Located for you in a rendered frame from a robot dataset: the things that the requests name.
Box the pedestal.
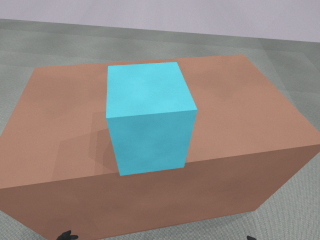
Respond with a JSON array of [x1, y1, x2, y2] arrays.
[[0, 54, 320, 240]]

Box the left robot hand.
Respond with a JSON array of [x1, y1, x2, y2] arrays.
[[56, 230, 78, 240]]

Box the carton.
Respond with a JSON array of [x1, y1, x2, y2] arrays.
[[106, 62, 198, 176]]

